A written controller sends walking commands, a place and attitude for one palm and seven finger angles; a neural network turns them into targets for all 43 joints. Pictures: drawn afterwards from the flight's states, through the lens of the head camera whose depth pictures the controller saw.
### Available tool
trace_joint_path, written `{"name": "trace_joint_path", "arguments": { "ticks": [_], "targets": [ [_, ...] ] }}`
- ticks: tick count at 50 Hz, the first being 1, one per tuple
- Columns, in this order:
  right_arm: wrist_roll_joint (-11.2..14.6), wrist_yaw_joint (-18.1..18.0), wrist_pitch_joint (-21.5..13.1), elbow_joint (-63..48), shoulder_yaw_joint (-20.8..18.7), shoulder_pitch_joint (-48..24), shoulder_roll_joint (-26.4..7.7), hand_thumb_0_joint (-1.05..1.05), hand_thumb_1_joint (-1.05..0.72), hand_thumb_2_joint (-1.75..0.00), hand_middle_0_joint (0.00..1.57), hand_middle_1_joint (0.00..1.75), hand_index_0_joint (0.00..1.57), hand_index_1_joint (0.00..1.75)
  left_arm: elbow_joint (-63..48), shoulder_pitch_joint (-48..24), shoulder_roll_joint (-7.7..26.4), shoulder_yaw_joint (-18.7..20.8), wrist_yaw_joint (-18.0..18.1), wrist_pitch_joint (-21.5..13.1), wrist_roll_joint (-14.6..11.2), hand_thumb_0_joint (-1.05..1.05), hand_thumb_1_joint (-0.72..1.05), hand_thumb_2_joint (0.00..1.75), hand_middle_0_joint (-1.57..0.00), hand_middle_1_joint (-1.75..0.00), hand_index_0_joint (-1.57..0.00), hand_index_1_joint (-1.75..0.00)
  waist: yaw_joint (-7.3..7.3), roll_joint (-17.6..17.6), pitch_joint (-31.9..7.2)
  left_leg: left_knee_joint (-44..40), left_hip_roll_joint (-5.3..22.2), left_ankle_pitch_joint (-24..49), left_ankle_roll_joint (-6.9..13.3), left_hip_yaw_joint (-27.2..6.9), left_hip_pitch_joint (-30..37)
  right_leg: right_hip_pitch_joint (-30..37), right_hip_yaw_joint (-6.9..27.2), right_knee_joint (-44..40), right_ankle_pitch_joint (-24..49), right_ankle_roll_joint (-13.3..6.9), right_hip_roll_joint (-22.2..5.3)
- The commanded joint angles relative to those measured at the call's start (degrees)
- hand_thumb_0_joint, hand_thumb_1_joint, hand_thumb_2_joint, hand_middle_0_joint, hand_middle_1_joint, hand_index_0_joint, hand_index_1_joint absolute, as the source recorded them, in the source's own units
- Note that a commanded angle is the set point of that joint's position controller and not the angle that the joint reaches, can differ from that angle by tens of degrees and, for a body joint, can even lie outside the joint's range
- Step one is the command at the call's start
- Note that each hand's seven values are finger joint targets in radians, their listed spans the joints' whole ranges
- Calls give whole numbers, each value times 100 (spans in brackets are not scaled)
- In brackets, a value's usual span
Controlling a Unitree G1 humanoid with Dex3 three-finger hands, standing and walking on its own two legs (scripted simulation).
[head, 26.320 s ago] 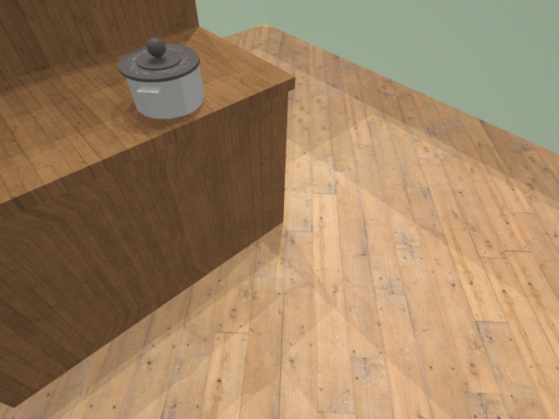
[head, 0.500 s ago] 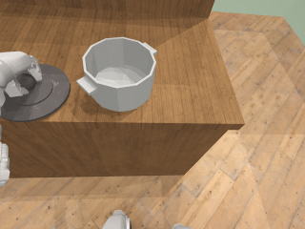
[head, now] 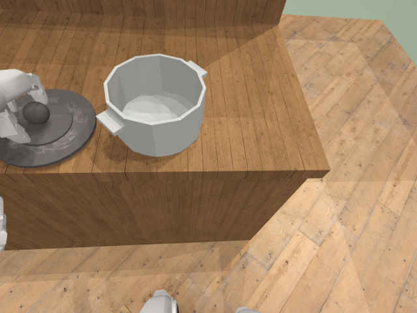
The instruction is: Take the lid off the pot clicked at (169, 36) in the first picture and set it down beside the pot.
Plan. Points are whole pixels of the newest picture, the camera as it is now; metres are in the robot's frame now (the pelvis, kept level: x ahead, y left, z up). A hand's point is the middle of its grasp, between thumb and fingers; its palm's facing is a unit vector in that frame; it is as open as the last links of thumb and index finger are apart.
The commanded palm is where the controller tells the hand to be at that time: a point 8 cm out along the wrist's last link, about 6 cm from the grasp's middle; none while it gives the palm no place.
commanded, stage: open the fingers wide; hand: left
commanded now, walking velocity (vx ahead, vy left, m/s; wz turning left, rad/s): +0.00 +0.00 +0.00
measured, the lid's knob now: (36, 113) +0.49 +0.33 +0.05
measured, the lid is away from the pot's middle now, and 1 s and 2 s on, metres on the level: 0.24 0.24 0.24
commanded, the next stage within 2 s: raise the empty hand in 0.20 s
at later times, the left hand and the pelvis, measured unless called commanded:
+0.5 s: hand (11, 109) +0.46 +0.34 +0.10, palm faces -0.41 -0.13 -0.90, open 11.0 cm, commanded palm +0.50 +0.33 +0.17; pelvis +0.00 +0.00 +0.00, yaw +0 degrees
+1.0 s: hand out of the picture +0.46 +0.34 +0.15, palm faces -0.37 -0.13 -0.92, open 11.0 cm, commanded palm +0.49 +0.33 +0.22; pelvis +0.00 +0.01 +0.01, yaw +1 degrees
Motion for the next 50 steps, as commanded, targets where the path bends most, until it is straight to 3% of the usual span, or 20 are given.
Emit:
{"name": "trace_joint_path", "arguments": {
  "ticks": [1, 4, 7, 8, 10, 11, 15, 18, 21, 23, 24, 25, 30, 31, 35, 39, 43, 45, 48, 50],
  "targets": [
    [-16, -110, -60, -350, -397, 532, -1158, 0, -90, -90, 20, 30, 20, 30, -1176, -2450, 2004, 618, 181, -157, -86, 0, 0, 63, -34, -87, -34, -87, -2, 875, -2521, -283, -250, 1798, 160, -138, 3356, -679, -345, -544, 1218, -418, 436],
    [6, -116, -74, -349, -370, 495, -1142, 0, -90, -90, 20, 30, 20, 30, -1156, -2418, 1764, 472, 162, -212, -160, 0, 0, 63, -34, -87, -34, -87, -18, 833, -2279, -301, -234, 1860, 165, -118, 3322, -823, -403, -522, 1155, -420, 449],
    [16, -108, -48, -348, -358, 491, -1167, 0, -90, -90, 20, 30, 20, 30, -788, -2306, 1895, 505, 201, -168, -60, 0, 0, 62, -34, -88, -34, -88, -61, 688, -1947, -349, -245, 1291, 159, -118, 2928, -889, -358, -578, 910, -416, 438],
    [22, -112, -40, -347, -350, 479, -1166, 0, -90, -90, 20, 30, 20, 30, -774, -2335, 2014, 570, 214, -164, -50, 0, 0, 62, -34, -88, -34, -88, -50, 660, -1952, -348, -258, 1200, 165, -95, 2811, -798, -337, -570, 906, -415, 429],
    [-20, -119, -34, -385, -381, 502, -1161, 0, -90, -90, 20, 30, 20, 30, -1360, -2635, 2149, 652, 259, -227, 3, 0, 0, 62, -34, -88, -34, -88, 28, 1143, -2575, -320, -221, 1719, 132, -143, 3371, -761, -326, -499, 1079, -432, 427],
    [-27, -117, -49, -370, -394, 498, -1130, 0, -90, -90, 20, 30, 20, 30, -1384, -2642, 1881, 465, 254, -229, 22, 0, 0, 62, -34, -88, -34, -88, -15, 1298, -2563, -268, -208, 1895, 122, -169, 3564, -922, -342, -511, 1115, -447, 432],
    [-43, -118, -43, -362, -425, 510, -1164, 0, -90, -90, 20, 30, 20, 30, -1572, -2656, 1887, 541, 187, -247, -128, 0, 0, 62, -34, -88, -34, -88, -27, 1167, -2735, -274, -154, 2052, 125, -218, 3801, -939, -354, -544, 1073, -408, 444],
    [-18, -119, -53, -330, -407, 520, -1169, 0, -90, -90, 20, 30, 20, 30, -1364, -2729, 1752, 413, 191, -166, -148, 0, 0, 62, -34, -88, -34, -88, -92, 1009, -2431, -338, -185, 1701, 139, -240, 3581, -1000, -384, -599, 971, -416, 435],
    [-25, -142, -75, -348, -378, 511, -1160, 0, -90, -90, 20, 30, 20, 30, -1462, -2772, 2052, 632, 258, -156, -84, 0, 0, 62, -34, -88, -34, -88, 5, 1133, -2567, -380, -180, 1852, 131, -257, 3674, -853, -380, -601, 1040, -439, 422],
    [7, -126, -75, -352, -359, 492, -1150, 0, -90, -90, 20, 30, 20, 30, -1048, -2621, 1759, 403, 237, -54, -86, 0, 0, 62, -34, -88, -34, -88, -63, 834, -2192, -434, -216, 1543, 139, -221, 3398, -883, -389, -662, 953, -431, 433],
    [22, -128, -102, -358, -338, 460, -1153, 0, -90, -90, 20, 30, 20, 30, -1158, -2664, 1638, 323, 195, -77, -172, 0, 0, 62, -34, -88, -34, -88, -27, 908, -2183, -469, -197, 1659, 143, -188, 3446, -864, -424, -635, 967, -438, 423],
    [-6, -112, -76, -354, -369, 454, -1183, 0, -90, -90, 20, 30, 20, 30, -1328, -2824, 1904, 474, 209, -36, -104, 0, 0, 62, -34, -88, -34, -88, 9, 1031, -2396, -491, -170, 1609, 123, -220, 3565, -809, -375, -656, 946, -430, 416],
    [-18, -68, -68, -444, -389, 441, -1146, 0, -90, -90, 20, 30, 20, 30, -1540, -2934, 1599, 246, 89, 55, -122, 0, 0, 62, -34, -88, -34, -88, 10, 1117, -2565, -492, -172, 2096, 105, -280, 3954, -808, -393, -706, 1056, -436, 440],
    [-5, -57, -71, -428, -393, 448, -1124, 0, -90, -90, 20, 30, 20, 30, -1282, -2833, 1378, 104, 59, 106, -146, 0, 0, 62, -34, -88, -34, -88, -36, 1005, -2325, -501, -191, 1938, 125, -270, 3861, -874, -410, -756, 1001, -438, 441],
    [17, -60, -48, -481, -365, 419, -1161, 0, -90, -90, 20, 30, 20, 30, -1288, -2925, 1910, 449, 40, 137, -139, 0, 0, 62, -34, -88, -34, -88, 52, 759, -2366, -634, -240, 1643, 154, -220, 3612, -483, -369, -806, 1026, -428, 416],
    [42, -47, -67, -526, -356, 346, -1128, 0, -90, -90, 20, 30, 20, 30, -1411, -2996, 1593, 220, 5, 161, -154, 0, 0, 62, -34, -88, -34, -88, 61, 815, -2277, -693, -229, 1863, 151, -220, 3742, -482, -415, -845, 1090, -443, 407],
    [41, -24, -39, -568, -363, 324, -1142, 0, -90, -90, 20, 30, 20, 30, -1435, -3096, 1811, 326, -35, 229, -123, 0, 0, 62, -34, -88, -34, -88, 63, 862, -2274, -778, -237, 1681, 142, -254, 3738, -368, -385, -930, 1063, -446, 399],
    [24, -11, -40, -557, -368, 305, -1134, 0, -90, -90, 20, 30, 20, 30, -1561, -3198, 1749, 259, -83, 231, -152, 0, 0, 62, -34, -88, -34, -88, 51, 919, -2355, -774, -229, 1789, 152, -231, 3900, -335, -389, -960, 1086, -430, 398],
    [65, -5, -37, -555, -347, 270, -1146, 0, -90, -90, 20, 30, 20, 30, -1192, -3084, 1636, 132, -160, 322, -193, 0, 0, 62, -34, -88, -34, -88, 16, 671, -1954, -866, -273, 1334, 169, -213, 3572, -311, -398, -1052, 948, -434, 400],
    [51, -2, -48, -550, -361, 233, -1146, 0, -90, -90, 20, 30, 20, 30, -1538, -3407, 1563, 19, -206, 327, -217, 0, 0, 62, -34, -88, -34, -88, 19, 917, -2121, -894, -244, 1450, 163, -217, 3837, -320, -393, -1060, 932, -433, 391]
  ]
}}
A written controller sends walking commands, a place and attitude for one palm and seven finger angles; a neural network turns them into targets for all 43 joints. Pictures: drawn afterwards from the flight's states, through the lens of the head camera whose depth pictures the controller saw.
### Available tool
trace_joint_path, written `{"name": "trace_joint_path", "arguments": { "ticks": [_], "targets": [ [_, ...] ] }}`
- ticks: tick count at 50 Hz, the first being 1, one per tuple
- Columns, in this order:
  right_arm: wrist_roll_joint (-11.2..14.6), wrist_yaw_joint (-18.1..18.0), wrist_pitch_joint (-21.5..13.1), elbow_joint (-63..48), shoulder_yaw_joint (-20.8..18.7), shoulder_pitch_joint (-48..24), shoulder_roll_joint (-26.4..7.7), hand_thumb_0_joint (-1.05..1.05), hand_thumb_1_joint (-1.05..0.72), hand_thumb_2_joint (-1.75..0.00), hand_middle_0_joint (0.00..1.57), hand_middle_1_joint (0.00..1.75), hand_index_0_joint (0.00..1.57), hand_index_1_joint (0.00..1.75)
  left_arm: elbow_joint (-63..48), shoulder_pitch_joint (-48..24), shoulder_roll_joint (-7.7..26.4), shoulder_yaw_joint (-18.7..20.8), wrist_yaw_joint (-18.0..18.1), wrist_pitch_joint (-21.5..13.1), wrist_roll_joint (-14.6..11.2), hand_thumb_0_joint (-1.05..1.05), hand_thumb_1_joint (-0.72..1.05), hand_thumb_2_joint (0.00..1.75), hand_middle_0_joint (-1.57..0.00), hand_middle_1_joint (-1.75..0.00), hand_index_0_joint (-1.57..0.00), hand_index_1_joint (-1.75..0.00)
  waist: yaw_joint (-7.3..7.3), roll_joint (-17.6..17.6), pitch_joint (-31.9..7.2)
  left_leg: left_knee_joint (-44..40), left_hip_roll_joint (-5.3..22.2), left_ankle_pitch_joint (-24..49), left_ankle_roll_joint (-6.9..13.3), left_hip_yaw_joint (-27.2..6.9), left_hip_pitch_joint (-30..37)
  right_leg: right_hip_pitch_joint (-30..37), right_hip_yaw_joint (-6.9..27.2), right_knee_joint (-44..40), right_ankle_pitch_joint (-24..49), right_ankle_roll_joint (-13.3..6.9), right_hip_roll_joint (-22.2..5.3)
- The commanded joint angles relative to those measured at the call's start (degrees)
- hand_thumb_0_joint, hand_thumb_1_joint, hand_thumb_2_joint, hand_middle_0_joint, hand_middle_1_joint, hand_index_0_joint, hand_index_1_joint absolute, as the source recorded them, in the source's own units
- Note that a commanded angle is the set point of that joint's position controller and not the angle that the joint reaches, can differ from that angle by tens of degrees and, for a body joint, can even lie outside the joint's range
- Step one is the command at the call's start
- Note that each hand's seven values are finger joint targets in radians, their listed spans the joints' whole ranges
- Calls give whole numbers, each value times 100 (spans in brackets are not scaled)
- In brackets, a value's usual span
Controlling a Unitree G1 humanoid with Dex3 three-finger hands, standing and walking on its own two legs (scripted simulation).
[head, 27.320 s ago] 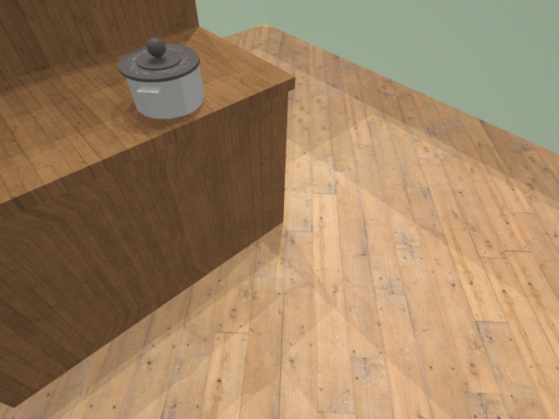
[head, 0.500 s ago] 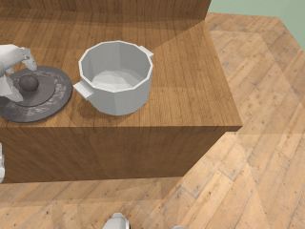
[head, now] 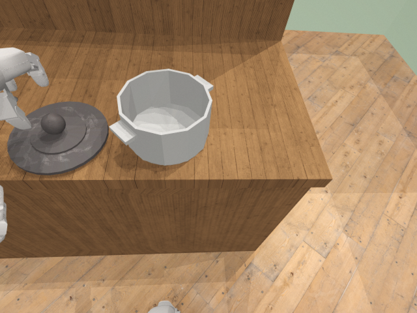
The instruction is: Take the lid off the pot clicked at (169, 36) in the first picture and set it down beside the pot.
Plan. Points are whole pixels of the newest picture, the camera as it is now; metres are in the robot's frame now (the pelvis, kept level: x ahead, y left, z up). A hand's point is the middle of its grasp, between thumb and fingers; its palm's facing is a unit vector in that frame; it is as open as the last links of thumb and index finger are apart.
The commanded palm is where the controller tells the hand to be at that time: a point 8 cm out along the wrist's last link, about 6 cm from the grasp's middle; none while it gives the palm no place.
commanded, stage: raise the empty hand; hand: left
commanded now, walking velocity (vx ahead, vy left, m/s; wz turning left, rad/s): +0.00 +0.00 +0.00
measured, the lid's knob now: (53, 123) +0.49 +0.31 +0.04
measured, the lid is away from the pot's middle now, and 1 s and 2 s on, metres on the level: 0.24 0.24 0.24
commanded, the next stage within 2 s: draw the hand back to the body in 0.60 s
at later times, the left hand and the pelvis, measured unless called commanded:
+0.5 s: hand (3, 71) +0.46 +0.32 +0.20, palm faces -0.33 -0.12 -0.94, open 11.0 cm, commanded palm +0.49 +0.31 +0.26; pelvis +0.00 -0.01 +0.01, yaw +1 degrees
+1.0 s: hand (6, 77) +0.46 +0.31 +0.19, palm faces -0.31 -0.11 -0.95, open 11.0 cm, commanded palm +0.43 +0.30 +0.26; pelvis +0.01 -0.02 +0.01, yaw +1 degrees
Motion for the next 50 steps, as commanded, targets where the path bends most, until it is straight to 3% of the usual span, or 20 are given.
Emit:
{"name": "trace_joint_path", "arguments": {
  "ticks": [1, 4, 8, 11, 17, 19, 21, 25, 27, 29, 32, 34, 35, 36, 40, 43, 46, 47, 49, 50],
  "targets": [
    [-40, -59, -126, -398, -394, 347, -1125, 0, -90, -90, 20, 30, 20, 30, -1281, -2946, 1604, 290, 165, 17, -47, 0, 0, 62, -34, -88, -34, -88, -28, 826, -2157, -467, -153, 1380, 114, -285, 3289, -905, -432, -578, 800, -434, 480],
    [-28, -71, -163, -411, -369, 273, -1101, 0, -90, -90, 20, 30, 20, 30, -1592, -3109, 1422, 137, 94, -15, -132, 0, 0, 62, -34, -88, -34, -88, -14, 1048, -2307, -469, -140, 1822, 100, -294, 3548, -873, -456, -574, 947, -446, 475],
    [-16, -44, -156, -381, -379, 271, -1120, 0, -90, -90, 20, 30, 20, 30, -1183, -3001, 1551, 227, 34, 104, -118, 0, 0, 62, -34, -88, -34, -88, -40, 685, -2066, -517, -199, 1384, 116, -271, 3230, -752, -429, -662, 918, -428, 475],
    [-44, -13, -170, -411, -381, 221, -1097, 0, -90, -90, 20, 30, 20, 30, -1479, -3254, 1499, 179, 33, 121, -63, 0, 0, 62, -34, -88, -34, -88, 2, 1034, -2225, -513, -165, 1785, 90, -340, 3561, -802, -450, -645, 957, -450, 468],
    [-37, 34, -169, -456, -372, 155, -1085, 0, -90, -90, 20, 30, 20, 30, -1333, -3281, 1568, 245, -36, 258, -57, 0, 0, 62, -34, -88, -34, -88, 23, 717, -2232, -570, -213, 1744, 114, -306, 3432, -555, -443, -713, 1096, -426, 453],
    [-19, 38, -177, -439, -347, 120, -1084, 0, -90, -90, 20, 30, 20, 30, -1213, -3295, 1336, 44, -91, 292, -104, 0, 0, 62, -34, -88, -34, -88, 9, 607, -2097, -592, -221, 1733, 123, -246, 3344, -537, -471, -703, 1106, -431, 450],
    [-11, 43, -146, -430, -334, 125, -1111, 0, -90, -90, 20, 30, 20, 30, -960, -3316, 1678, 227, -64, 352, -1, 0, 0, 62, -34, -88, -34, -88, 14, 505, -1994, -653, -238, 1367, 121, -243, 3111, -432, -445, -732, 1009, -424, 447],
    [-48, 54, -198, -443, -351, 127, -1070, 0, -90, -90, 20, 30, 20, 30, -1377, -3809, 1471, 11, -90, 396, 12, 0, 0, 62, -34, -88, -34, -88, -22, 760, -2277, -677, -210, 1621, 129, -271, 3513, -447, -435, -797, 1036, -414, 443],
    [-8, 40, -179, -389, -326, 150, -1088, 0, -90, -90, 20, 30, 20, 30, -868, -3449, 1513, 52, -110, 434, 21, 0, 0, 62, -34, -88, -34, -88, -39, 471, -1967, -681, -236, 1478, 127, -210, 3149, -410, -433, -803, 1116, -403, 444],
    [15, 63, -191, -363, -307, 108, -1104, 0, -90, -90, 20, 30, 20, 30, -709, -3415, 1167, -219, -184, 462, -67, 0, 0, 62, -34, -88, -34, -88, -56, 376, -1782, -741, -243, 1417, 121, -155, 3037, -403, -467, -785, 1101, -411, 441],
    [-27, 85, -156, -364, -338, 147, -1100, 0, -90, -90, 20, 30, 20, 30, -904, -3634, 1458, -46, -134, 492, 43, 0, 0, 62, -34, -88, -34, -88, -40, 532, -1997, -716, -259, 1391, 127, -176, 3103, -356, -424, -799, 1113, -404, 446],
    [-36, 61, -194, -389, -331, 106, -1080, 0, -90, -90, 20, 30, 20, 30, -1289, -3735, 1574, 61, -142, 407, 29, 0, 0, 62, -34, -88, -34, -88, 11, 708, -2381, -629, -235, 1976, 148, -130, 3383, -150, -408, -745, 1496, -411, 431],
    [-54, 57, -159, -390, -337, 158, -1072, 0, -90, -90, 20, 30, 20, 30, -1218, -3727, 1858, 263, -99, 404, 103, 0, 0, 62, -34, -88, -34, -88, -6, 750, -2453, -608, -250, 1972, 148, -155, 3385, -110, -372, -757, 1489, -388, 448],
    [-31, 63, -155, -422, -335, 133, -1049, 0, -90, -90, 20, 30, 20, 30, -1107, -3587, 1666, 146, -104, 410, 92, 0, 0, 62, -34, -88, -34, -88, -5, 783, -2333, -610, -258, 2000, 150, -172, 3346, -177, -393, -760, 1464, -402, 441],
    [-46, 140, -69, -584, -388, -44, -1011, 0, -90, -90, 20, 30, 20, 30, -1806, -3186, 1766, 446, -124, 343, -31, 0, 0, 62, -34, -88, -34, -88, 111, 993, -2616, -577, -211, 2794, 140, -203, 3714, -60, -399, -731, 1722, -395, 435],
    [-11, 194, 44, -686, -384, -159, -986, 0, -90, -90, 20, 30, 20, 30, -1471, -2354, 1755, 607, -134, 358, -82, 0, 0, 62, -34, -88, -34, -88, 143, 686, -2129, -593, -252, 2593, 143, -160, 3315, -57, -429, -742, 1688, -401, 439],
    [-11, 248, 132, -834, -410, -343, -975, 0, -90, -90, 20, 30, 20, 30, -2009, -2167, 1876, 774, -127, 375, -151, 0, 0, 62, -34, -88, -34, -88, 212, 629, -2229, -637, -276, 2527, 178, -121, 3298, 190, -387, -754, 1788, -404, 407],
    [-18, 260, 145, -909, -419, -388, -987, 0, -90, -90, 20, 30, 20, 30, -2471, -2106, 2203, 1060, -99, 346, -169, 0, 0, 62, -34, -88, -34, -88, 280, 681, -2515, -632, -271, 2716, 188, -138, 3418, 373, -353, -742, 1957, -398, 390],
    [-19, 268, 152, -1009, -416, -575, -952, 0, -90, -90, 20, 30, 20, 30, -2938, -2020, 1903, 891, -120, 328, -276, 0, 0, 62, -34, -88, -34, -88, 233, 791, -2561, -623, -257, 3048, 203, -141, 3640, 344, -374, -766, 2026, -420, 382],
    [-32, 285, 170, -1018, -423, -596, -945, 0, -90, -90, 20, 30, 20, 30, -3108, -1965, 2002, 993, -107, 363, -276, 0, 0, 62, -34, -88, -34, -88, 234, 846, -2548, -641, -247, 2970, 195, -181, 3699, 311, -369, -795, 1914, -393, 392]
  ]
}}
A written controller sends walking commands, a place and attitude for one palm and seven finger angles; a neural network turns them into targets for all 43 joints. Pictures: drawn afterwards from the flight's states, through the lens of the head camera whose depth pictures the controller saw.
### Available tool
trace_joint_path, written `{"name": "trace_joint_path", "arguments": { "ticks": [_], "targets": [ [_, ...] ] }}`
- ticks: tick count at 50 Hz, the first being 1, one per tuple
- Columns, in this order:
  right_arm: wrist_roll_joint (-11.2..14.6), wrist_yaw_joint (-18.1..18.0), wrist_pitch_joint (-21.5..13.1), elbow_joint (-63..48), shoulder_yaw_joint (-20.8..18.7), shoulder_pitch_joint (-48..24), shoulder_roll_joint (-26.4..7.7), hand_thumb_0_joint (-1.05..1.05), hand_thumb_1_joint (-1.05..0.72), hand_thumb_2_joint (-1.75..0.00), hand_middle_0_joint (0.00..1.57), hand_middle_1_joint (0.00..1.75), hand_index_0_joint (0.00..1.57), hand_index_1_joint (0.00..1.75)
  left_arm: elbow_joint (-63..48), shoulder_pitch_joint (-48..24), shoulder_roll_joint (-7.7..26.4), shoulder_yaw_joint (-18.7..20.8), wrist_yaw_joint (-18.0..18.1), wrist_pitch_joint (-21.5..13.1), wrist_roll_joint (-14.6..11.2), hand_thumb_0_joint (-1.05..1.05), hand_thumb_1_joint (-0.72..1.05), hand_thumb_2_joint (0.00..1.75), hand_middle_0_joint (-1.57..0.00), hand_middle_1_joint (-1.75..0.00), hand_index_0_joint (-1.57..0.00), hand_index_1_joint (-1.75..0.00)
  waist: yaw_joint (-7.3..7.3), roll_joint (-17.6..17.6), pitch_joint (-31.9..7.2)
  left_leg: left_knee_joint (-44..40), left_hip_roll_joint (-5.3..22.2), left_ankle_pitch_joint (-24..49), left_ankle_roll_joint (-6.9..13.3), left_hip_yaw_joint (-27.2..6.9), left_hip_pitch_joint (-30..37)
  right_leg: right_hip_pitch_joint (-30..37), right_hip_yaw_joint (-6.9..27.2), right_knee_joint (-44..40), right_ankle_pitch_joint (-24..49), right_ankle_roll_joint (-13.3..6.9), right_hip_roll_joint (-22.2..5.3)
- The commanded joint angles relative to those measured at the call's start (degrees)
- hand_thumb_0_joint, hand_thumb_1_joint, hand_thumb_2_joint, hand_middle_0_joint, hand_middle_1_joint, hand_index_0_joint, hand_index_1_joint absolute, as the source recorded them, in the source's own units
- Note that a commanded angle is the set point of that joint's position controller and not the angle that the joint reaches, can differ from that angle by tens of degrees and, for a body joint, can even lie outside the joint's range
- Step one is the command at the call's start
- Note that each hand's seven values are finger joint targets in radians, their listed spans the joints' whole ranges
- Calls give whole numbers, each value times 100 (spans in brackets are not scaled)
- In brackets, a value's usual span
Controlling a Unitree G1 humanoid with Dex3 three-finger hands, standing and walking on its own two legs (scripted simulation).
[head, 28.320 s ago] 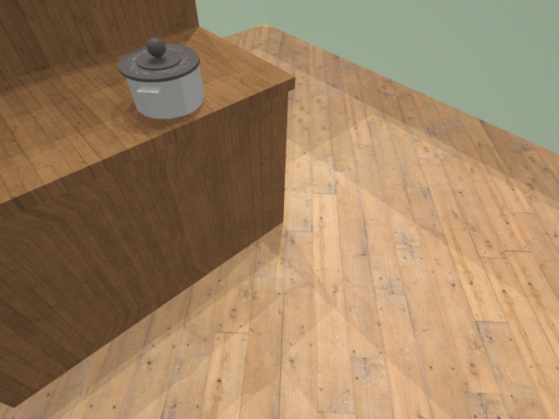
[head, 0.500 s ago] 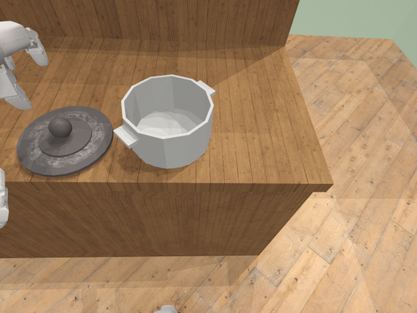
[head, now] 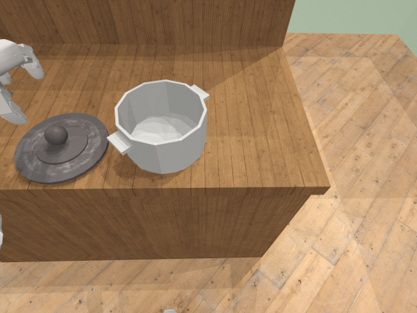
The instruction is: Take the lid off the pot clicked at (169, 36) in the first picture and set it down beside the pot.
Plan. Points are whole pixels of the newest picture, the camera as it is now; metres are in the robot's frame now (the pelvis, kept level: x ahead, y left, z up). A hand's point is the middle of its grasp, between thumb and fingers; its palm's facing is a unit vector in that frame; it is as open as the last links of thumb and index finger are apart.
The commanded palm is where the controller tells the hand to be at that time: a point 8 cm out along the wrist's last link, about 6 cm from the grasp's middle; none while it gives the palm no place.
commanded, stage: draw the hand back to the body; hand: left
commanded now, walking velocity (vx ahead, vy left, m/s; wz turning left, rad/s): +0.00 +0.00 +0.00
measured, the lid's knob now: (56, 135) +0.49 +0.32 +0.03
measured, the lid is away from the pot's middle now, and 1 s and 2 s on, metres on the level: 0.24 0.24 0.24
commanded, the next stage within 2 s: step back with the hand held close in 1.96 s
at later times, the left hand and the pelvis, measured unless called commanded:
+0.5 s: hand (28, 88) +0.40 +0.24 +0.23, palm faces +0.39 -0.89 -0.25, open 10.8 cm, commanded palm +0.35 +0.29 +0.24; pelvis +0.01 -0.03 +0.01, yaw -1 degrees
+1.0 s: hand (21, 135) +0.32 +0.23 +0.22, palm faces +0.47 -0.84 -0.25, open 8.5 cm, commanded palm +0.27 +0.26 +0.22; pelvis +0.01 -0.05 +0.01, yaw -1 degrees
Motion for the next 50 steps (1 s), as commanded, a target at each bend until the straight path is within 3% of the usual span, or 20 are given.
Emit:
{"name": "trace_joint_path", "arguments": {
  "ticks": [1, 2, 5, 6, 9, 10, 12, 14, 16, 17, 19, 21, 23, 25, 28, 32, 37, 43, 47, 50],
  "targets": [
    [-24, -6, -128, -761, -338, -252, -890, 0, -90, -90, 20, 30, 20, 30, -1595, -2045, 1797, 656, 267, 7, -163, 0, 0, 62, -34, -88, -34, -88, 156, 558, -2426, -62, -240, 2708, 341, -131, 2918, -332, -347, -367, 1773, -361, 423],
    [-6, 1, -113, -767, -328, -287, -917, 0, -90, -90, 20, 30, 20, 30, -1715, -1890, 2037, 871, 259, 7, -209, 0, 0, 62, -34, -88, -34, -88, 205, 484, -2404, -131, -231, 2461, 327, -108, 2821, -228, -348, -395, 1721, -344, 407],
    [6, -1, -76, -831, -295, -448, -901, 0, -90, -90, 20, 30, 20, 30, -1595, -1481, 2044, 960, 244, 77, -310, 0, 0, 62, -34, -88, -34, -88, 247, 235, -2236, -212, -297, 2083, 329, -5, 2525, 48, -328, -403, 1762, -340, 368],
    [24, -7, -66, -847, -271, -559, -873, 0, -90, -90, 20, 30, 20, 30, -1581, -1492, 1779, 725, 223, 105, -327, 0, 0, 62, -34, -88, -34, -88, 202, 198, -2008, -227, -316, 1893, 326, 17, 2419, -41, -344, -434, 1726, -340, 360],
    [-14, 6, -126, -988, -300, -785, -822, 0, -90, -90, 20, 30, 20, 30, -2716, -1710, 1525, 529, 248, 91, -446, 0, 0, 62, -34, -88, -34, -88, 215, 572, -2296, -239, -304, 2132, 348, -32, 2901, -58, -323, -492, 1693, -379, 342],
    [18, -77, -660, -1317, -181, 105, -427, 0, -90, -90, 20, 30, 20, 30, -2875, -2193, -128, 1358, 1283, -290, -3917, 0, 0, 62, -34, -88, -34, -88, 88, 666, -1865, -508, 113, 1361, 170, -69, 3888, -443, -381, -692, 1082, -525, 323],
    [-62, -191, -972, -1118, -34, -265, -579, 0, -90, -90, 20, 30, 20, 30, -2579, -1062, -468, 1043, 2129, -314, -4279, 0, 0, 62, -34, -88, -34, -88, 206, 544, -1553, -963, 349, 540, 69, -566, 3939, -479, -320, -788, 606, -535, 296],
    [-109, -300, -1142, -1050, -49, -377, -744, 0, -90, -90, 20, 30, 20, 30, -2505, -727, -343, 1486, 2595, -351, -5027, 0, 0, 62, -34, -88, -34, -88, 266, -157, -1495, -1009, 201, 374, 77, -354, 3491, -34, -213, -859, 845, -492, 274],
    [-174, -345, -1218, -880, -37, -392, -781, 0, -90, -90, 20, 30, 20, 30, -2614, -536, 330, 2241, 3009, -379, -5220, 0, 2, 62, -33, -87, -33, -87, 436, -217, -1547, -1004, 101, 605, 66, -93, 3178, 469, -133, -896, 1167, -443, 215],
    [-193, -356, -1289, -869, -27, -463, -758, 0, -90, -90, 20, 30, 20, 30, -3009, -655, 391, 2354, 3142, -439, -5302, 0, 5, 63, -33, -85, -33, -85, 468, 53, -1650, -998, 67, 863, 39, -13, 3235, 638, -104, -896, 1384, -442, 188],
    [-255, -326, -1494, -841, -15, -640, -705, 0, -90, -90, 20, 30, 20, 30, -3940, -768, 370, 2439, 3339, -610, -5406, 0, 9, 65, -32, -82, -32, -82, 519, 871, -1740, -1009, 69, 1199, -29, 11, 3487, 808, -73, -919, 1585, -481, 147],
    [-273, -277, -1688, -849, 2, -758, -580, 0, -90, -90, 20, 30, 20, 30, -4157, -245, -367, 2081, 3444, -616, -5549, 0, 14, 66, -32, -79, -32, -79, 522, 1275, -1539, -1062, 82, 1477, -86, -39, 3677, 754, -123, -932, 1648, -487, 197],
    [-300, -236, -1787, -768, -24, -714, -595, 0, -90, -90, 20, 30, 20, 30, -4065, 412, -418, 2262, 3535, -537, -5654, 0, 18, 67, -31, -76, -31, -76, 579, 1065, -1332, -1096, 76, 1549, -87, 0, 3560, 880, -124, -987, 1799, -468, 226],
    [-322, -227, -1766, -650, -60, -644, -643, 0, -90, -90, 20, 30, 20, 30, -3455, 1203, -368, 2495, 3590, -467, -5686, 0, 23, 69, -30, -74, -30, -74, 606, 223, -914, -1131, 34, 1374, -29, 150, 3017, 1057, -120, -1015, 2003, -410, 233],
    [-298, -236, -1729, -700, -96, -748, -663, 0, -90, -90, 20, 30, 20, 30, -3784, 1509, -300, 2623, 3566, -445, -5779, 0, 29, 71, -29, -69, -29, -69, 659, -336, -976, -1137, -21, 1401, 43, 304, 2889, 1343, -80, -1034, 2418, -303, 180],
    [-252, -197, -1939, -772, -113, -1018, -578, 0, -90, -90, 20, 30, 20, 30, -5175, 1152, -719, 2214, 3554, -609, -5836, 0, 38, 74, -28, -63, -28, -63, 606, 535, -1307, -1072, -70, 1782, 64, 316, 3529, 1255, -32, -1035, 2683, -302, 161],
    [-284, -249, -1919, -543, -176, -885, -652, 0, -90, -90, 20, 30, 20, 30, -4443, 2270, -426, 2761, 3684, -474, -5856, 0, 50, 77, -26, -56, -26, -56, 682, -307, -761, -1132, -125, 1439, 103, 362, 3025, 1278, -43, -1062, 2726, -217, 129],
    [-273, -225, -2059, -734, -165, -1231, -503, 0, -90, -90, 20, 30, 20, 30, -5982, 2502, -836, 2496, 3621, -727, -5944, 0, 63, 82, -24, -47, -24, -47, 732, 317, -1200, -1087, -162, 1768, 113, 374, 3506, 1472, -2, -1039, 3146, -205, 69],
    [-311, -252, -2037, -587, -201, -1119, -527, 0, -90, -90, 20, 30, 20, 30, -5292, 3311, -741, 2854, 3687, -635, -5976, 0, 72, 84, -23, -42, -23, -42, 756, -380, -636, -1144, -140, 1501, 112, 379, 3146, 1326, -43, -1095, 2965, -164, 90],
    [-310, -249, -2017, -654, -201, -1203, -472, 0, -90, -90, 20, 30, 20, 30, -5536, 3638, -926, 2792, 3630, -692, -6003, 0, 79, 86, -22, -37, -22, -37, 769, -181, -567, -1169, -155, 1344, 102, 408, 3150, 1320, -24, -1173, 2732, -177, 56]
  ]
}}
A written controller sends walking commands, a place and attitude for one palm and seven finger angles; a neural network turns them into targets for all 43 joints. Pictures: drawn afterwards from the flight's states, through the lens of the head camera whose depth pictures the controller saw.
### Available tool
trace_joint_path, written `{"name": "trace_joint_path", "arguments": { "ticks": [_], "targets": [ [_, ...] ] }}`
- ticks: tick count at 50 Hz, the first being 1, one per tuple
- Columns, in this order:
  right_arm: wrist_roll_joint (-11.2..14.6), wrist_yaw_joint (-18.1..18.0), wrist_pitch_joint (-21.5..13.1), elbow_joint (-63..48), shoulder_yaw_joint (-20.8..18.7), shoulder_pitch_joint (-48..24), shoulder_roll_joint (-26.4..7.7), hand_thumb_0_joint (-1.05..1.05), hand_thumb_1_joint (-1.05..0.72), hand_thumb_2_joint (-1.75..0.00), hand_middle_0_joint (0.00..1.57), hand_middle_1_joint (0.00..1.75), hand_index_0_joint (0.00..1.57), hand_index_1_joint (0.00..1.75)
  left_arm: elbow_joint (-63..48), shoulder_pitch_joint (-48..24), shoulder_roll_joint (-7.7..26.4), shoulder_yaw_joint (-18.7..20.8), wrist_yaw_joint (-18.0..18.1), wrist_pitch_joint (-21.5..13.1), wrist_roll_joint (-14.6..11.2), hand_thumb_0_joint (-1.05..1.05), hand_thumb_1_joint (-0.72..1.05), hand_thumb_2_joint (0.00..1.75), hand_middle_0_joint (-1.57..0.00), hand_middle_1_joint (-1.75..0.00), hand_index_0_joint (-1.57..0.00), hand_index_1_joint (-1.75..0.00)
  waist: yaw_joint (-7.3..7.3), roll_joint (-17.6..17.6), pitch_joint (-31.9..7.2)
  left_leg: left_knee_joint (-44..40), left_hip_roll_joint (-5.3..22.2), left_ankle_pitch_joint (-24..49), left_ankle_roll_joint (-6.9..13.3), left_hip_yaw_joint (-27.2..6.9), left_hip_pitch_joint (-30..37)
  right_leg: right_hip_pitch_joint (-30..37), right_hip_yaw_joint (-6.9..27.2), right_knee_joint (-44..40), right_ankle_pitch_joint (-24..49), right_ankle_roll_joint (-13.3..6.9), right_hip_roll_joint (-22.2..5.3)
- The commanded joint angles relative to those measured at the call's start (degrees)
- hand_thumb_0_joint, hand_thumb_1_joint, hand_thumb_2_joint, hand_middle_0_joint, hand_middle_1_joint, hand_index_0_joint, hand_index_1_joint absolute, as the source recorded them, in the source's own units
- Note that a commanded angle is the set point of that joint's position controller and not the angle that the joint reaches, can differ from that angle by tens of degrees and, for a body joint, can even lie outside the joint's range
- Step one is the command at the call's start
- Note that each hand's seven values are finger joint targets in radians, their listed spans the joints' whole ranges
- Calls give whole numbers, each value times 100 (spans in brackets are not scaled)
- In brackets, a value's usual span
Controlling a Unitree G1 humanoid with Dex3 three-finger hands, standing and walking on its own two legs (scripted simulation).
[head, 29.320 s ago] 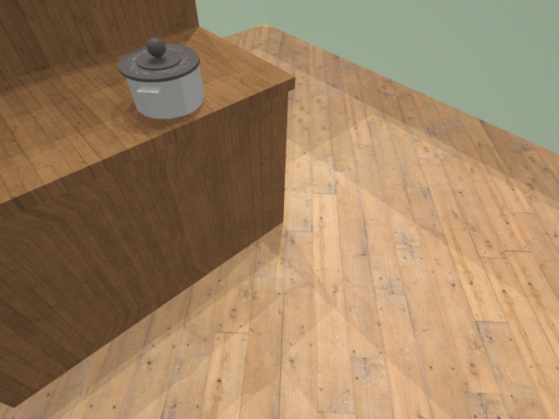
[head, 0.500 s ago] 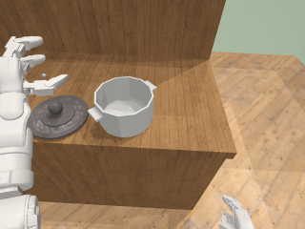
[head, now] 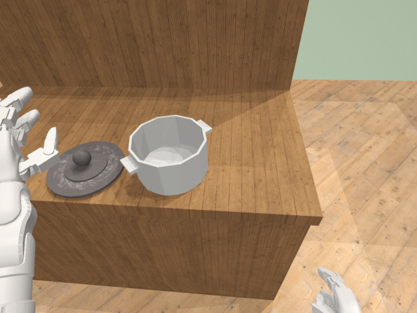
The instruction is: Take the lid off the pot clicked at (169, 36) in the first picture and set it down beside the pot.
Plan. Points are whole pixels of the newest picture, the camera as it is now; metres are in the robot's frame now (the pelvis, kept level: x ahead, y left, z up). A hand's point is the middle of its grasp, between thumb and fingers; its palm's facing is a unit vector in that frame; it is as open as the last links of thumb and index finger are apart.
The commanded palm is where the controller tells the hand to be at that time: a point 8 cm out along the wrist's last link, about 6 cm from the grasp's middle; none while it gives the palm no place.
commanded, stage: draw the hand back to the body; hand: left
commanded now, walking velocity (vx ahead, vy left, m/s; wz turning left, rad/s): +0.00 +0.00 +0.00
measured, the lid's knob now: (81, 157) +0.47 +0.38 +0.02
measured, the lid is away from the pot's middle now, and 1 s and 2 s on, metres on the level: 0.24 0.24 0.24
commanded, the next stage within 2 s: step back with the hand held close in 0.96 s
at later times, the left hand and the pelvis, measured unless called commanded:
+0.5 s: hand (28, 194) +0.23 +0.28 +0.19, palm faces +0.45 -0.85 -0.28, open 7.4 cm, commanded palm +0.17 +0.31 +0.20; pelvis +0.00 +0.02 +0.00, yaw +0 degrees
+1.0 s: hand out of the picture +0.16 +0.28 +0.18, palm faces +0.44 -0.84 -0.33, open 7.4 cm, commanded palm +0.10 +0.32 +0.19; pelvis -0.02 +0.03 +0.00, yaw +1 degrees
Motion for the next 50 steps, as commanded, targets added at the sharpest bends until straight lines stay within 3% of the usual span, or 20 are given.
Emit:
{"name": "trace_joint_path", "arguments": {
  "ticks": [1, 3, 4, 6, 8, 9, 10, 13, 16, 17, 18, 19, 20, 25, 29, 36, 40, 44, 48, 50],
  "targets": [
    [13, -33, -304, -961, -214, -817, -569, 0, -90, -90, 20, 30, 20, 30, -1455, -1249, 1407, 420, 55, -391, -80, 0, 81, 87, -21, -36, -21, -36, 54, -106, -833, -41, -333, 1147, 466, 355, 1083, -602, -98, -422, 2602, 156, -94],
    [-4, -29, -390, -1017, -201, -896, -525, 0, -90, -90, 20, 30, 20, 30, -2063, -1219, 1280, 314, 49, -468, -93, 0, 86, 89, -21, -33, -21, -33, 74, 144, -1054, -28, -327, 1349, 476, 339, 1351, -580, -96, -415, 2744, 140, -80],
    [-4, -14, -431, -1023, -218, -886, -512, 0, -90, -90, 20, 30, 20, 30, -2131, -1109, 1192, 243, 54, -502, -91, 0, 88, 89, -20, -31, -20, -31, 12, 186, -977, -15, -322, 1303, 468, 335, 1344, -679, -113, -427, 2645, 133, -87],
    [-30, -36, -410, -954, -205, -844, -534, 0, -90, -90, 20, 30, 20, 30, -1952, -837, 1361, 502, 101, -437, -109, 0, 90, 90, -20, -30, -20, -30, 79, -119, -838, -71, -309, 1210, 466, 299, 1208, -648, -118, -457, 2553, 133, -66],
    [-59, -62, -397, -941, -213, -857, -529, 0, -90, -90, 20, 30, 20, 30, -2111, -704, 1519, 748, 117, -442, -95, 0, 90, 90, -20, -30, -20, -30, 128, -194, -907, -56, -315, 1337, 468, 322, 1228, -542, -104, -450, 2748, 139, -76],
    [-58, -54, -407, -946, -228, -858, -520, 0, -90, -90, 20, 30, 20, 30, -2188, -561, 1545, 786, 120, -487, -101, 0, 90, 90, -20, -30, -20, -30, 96, -52, -897, -71, -313, 1273, 446, 327, 1213, -536, -103, -477, 2651, 130, -110],
    [-68, -57, -399, -943, -212, -878, -485, 0, -90, -90, 20, 30, 20, 30, -2133, -395, 1282, 618, 99, -479, -106, 0, 90, 90, -20, -30, -20, -30, 108, -64, -820, -77, -320, 1246, 448, 336, 1211, -578, -122, -477, 2597, 127, -89],
    [-76, -34, -461, -1023, -195, -957, -433, 0, -90, -90, 20, 30, 20, 30, -2665, -32, 950, 323, 47, -498, -121, 0, 90, 90, -20, -30, -20, -30, 131, 129, -884, -97, -300, 1384, 444, 312, 1377, -560, -143, -480, 2621, 109, -82],
    [-96, -18, -518, -1027, -198, -959, -422, 0, -90, -90, 20, 30, 20, 30, -2916, 297, 867, 254, 69, -533, -104, 0, 90, 90, -20, -30, -20, -30, 118, 138, -811, -134, -279, 1307, 431, 272, 1371, -632, -170, -507, 2424, 90, -75],
    [-103, -21, -513, -1025, -207, -958, -432, 0, -90, -90, 20, 30, 20, 30, -2976, 401, 1008, 418, 93, -522, -105, 0, 90, 90, -20, -30, -20, -30, 146, 94, -783, -152, -270, 1267, 432, 280, 1339, -626, -163, -536, 2388, 96, -79],
    [-124, -39, -498, -992, -205, -945, -432, 0, -90, -90, 20, 30, 20, 30, -2915, 542, 1086, 558, 104, -517, -108, 0, 90, 90, -20, -30, -20, -30, 163, -141, -731, -172, -269, 1259, 432, 262, 1268, -591, -178, -545, 2385, 99, -68],
    [-120, -30, -505, -988, -225, -948, -439, 0, -90, -90, 20, 30, 20, 30, -2998, 674, 1177, 667, 115, -555, -110, 0, 90, 90, -20, -30, -20, -30, 139, -104, -671, -172, -252, 1229, 420, 279, 1240, -594, -174, -569, 2356, 91, -95],
    [-143, -47, -472, -978, -215, -940, -430, 0, -90, -90, 20, 30, 20, 30, -2848, 845, 1078, 645, 107, -532, -116, 0, 90, 90, -20, -30, -20, -30, 165, -272, -617, -194, -267, 1160, 428, 270, 1157, -602, -190, -570, 2275, 101, -77],
    [-151, -21, -569, -1079, -192, -1065, -375, 0, -90, -90, 20, 30, 20, 30, -3555, 1221, 638, 140, 45, -600, -85, 0, 90, 90, -20, -30, -20, -30, 136, 166, -549, -224, -238, 972, 409, 247, 1314, -742, -187, -671, 1913, 81, -88],
    [-185, -13, -625, -1055, -202, -1031, -373, 0, -90, -90, 20, 30, 20, 30, -3905, 1734, 902, 433, 108, -619, -58, 0, 90, 90, -20, -30, -20, -30, 173, 137, -588, -257, -208, 1014, 373, 202, 1264, -625, -195, -666, 1863, 57, -93],
    [-211, 13, -663, -1126, -169, -1047, -316, 0, -90, -90, 20, 30, 20, 30, -4169, 2698, 455, 120, 60, -607, -49, 0, 90, 90, -20, -30, -20, -30, 194, 114, -245, -357, -180, 642, 345, 121, 1056, -760, -239, -755, 1376, 49, -91],
    [-231, 4, -698, -1153, -183, -1046, -324, 0, -90, -90, 20, 30, 20, 30, -4551, 2980, 544, 202, 92, -646, -3, 0, 90, 90, -20, -30, -20, -30, 208, 188, -236, -376, -173, 463, 329, 100, 1017, -788, -224, -806, 1143, 37, -86],
    [-233, -49, -770, -1090, -161, -1016, -317, 0, -90, -90, 20, 30, 20, 30, -4735, 2645, 700, 286, 186, -665, 37, 0, 90, 90, -20, -30, -20, -30, 150, 194, -195, -385, -164, 294, 312, 42, 1045, -835, -216, -833, 934, 25, -84],
    [-237, -61, -725, -1066, -152, -1005, -302, 0, -90, -90, 20, 30, 20, 30, -4252, 2987, 265, -27, 144, -560, 34, 0, 90, 90, -20, -30, -20, -30, 164, -40, 75, -442, -158, 154, 321, 20, 955, -942, -238, -888, 771, 45, -72],
    [-240, -45, -744, -1092, -166, -1048, -315, 0, -90, -90, 20, 30, 20, 30, -4456, 2831, 304, -63, 135, -606, 66, 0, 90, 90, -20, -30, -20, -30, 159, 107, -3, -443, -172, 58, 324, 29, 980, -941, -211, -892, 691, 41, -81]
  ]
}}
